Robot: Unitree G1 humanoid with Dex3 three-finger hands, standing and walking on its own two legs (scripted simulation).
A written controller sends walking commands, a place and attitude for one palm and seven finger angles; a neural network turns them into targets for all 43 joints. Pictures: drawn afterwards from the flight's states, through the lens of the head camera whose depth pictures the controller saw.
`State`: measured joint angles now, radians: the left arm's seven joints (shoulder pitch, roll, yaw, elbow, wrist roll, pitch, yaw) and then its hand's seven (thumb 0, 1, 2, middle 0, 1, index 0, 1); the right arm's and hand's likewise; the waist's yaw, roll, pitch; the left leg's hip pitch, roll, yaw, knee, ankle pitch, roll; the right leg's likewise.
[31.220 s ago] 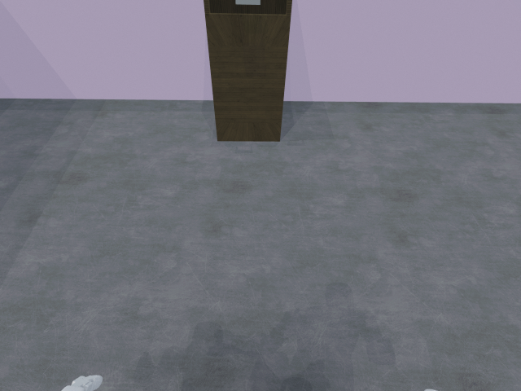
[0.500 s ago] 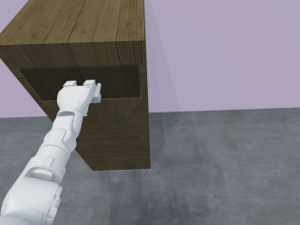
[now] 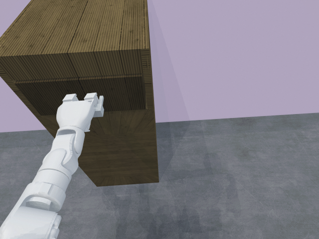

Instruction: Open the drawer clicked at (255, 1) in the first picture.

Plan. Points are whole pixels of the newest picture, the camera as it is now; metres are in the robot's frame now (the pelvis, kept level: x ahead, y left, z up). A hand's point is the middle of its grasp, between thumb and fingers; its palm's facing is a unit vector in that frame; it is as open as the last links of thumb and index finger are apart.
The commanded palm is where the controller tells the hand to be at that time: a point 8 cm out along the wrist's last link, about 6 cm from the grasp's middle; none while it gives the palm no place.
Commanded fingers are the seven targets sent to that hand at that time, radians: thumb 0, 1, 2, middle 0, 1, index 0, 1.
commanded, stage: pull the drawer open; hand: left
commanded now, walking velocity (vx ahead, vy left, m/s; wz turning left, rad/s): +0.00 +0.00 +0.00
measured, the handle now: (84, 105) +0.47 +0.22 +0.05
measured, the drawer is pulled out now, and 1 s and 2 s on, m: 0.01 0.08 0.28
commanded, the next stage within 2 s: none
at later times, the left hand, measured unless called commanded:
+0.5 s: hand (82, 135) +0.38 +0.21 +0.04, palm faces -0.04 -0.04 -1.00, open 6.2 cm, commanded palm +0.36 +0.21 +0.09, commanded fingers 0.00 0.90 0.90 -0.40 -1.35 -0.40 -1.35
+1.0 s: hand (80, 148) +0.34 +0.21 +0.03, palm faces -0.01 -0.08 -1.00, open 6.2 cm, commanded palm +0.29 +0.21 +0.09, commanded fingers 0.00 0.90 0.90 -0.40 -1.35 -0.40 -1.35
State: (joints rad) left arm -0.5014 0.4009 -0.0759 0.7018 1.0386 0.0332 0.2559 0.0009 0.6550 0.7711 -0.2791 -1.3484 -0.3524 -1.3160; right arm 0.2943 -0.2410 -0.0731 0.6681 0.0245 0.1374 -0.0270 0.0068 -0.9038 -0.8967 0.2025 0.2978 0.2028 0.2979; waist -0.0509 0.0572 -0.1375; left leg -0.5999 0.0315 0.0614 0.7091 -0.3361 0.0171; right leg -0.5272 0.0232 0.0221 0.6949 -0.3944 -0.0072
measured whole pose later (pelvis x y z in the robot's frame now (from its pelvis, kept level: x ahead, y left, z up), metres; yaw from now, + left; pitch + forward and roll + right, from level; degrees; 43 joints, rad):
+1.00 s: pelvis +0.01 -0.01 +0.00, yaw +0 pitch +10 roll +0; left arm -0.08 0.39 -0.06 0.27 0.99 0.07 0.23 0.02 0.66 0.77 -0.25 -1.36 -0.37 -1.29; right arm 0.24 -0.25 -0.08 0.65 0.02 0.12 -0.02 0.01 -0.90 -0.90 0.20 0.30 0.20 0.30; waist -0.03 0.07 -0.13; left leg -0.50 0.03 0.07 0.66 -0.34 0.00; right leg -0.44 0.03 0.03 0.67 -0.41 -0.02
